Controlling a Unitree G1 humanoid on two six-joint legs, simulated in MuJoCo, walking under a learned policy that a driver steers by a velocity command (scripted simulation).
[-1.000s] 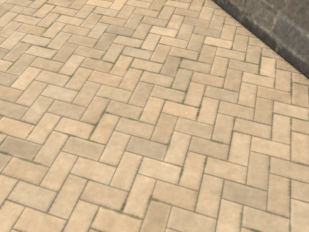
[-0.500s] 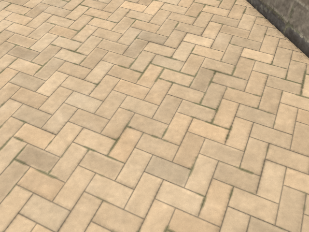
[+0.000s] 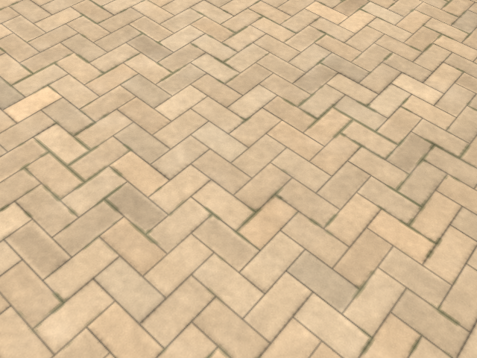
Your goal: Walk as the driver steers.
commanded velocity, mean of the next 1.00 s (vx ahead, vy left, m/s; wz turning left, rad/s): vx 0.26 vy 0.00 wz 0.25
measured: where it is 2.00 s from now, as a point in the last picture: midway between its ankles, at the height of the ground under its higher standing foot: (208, 253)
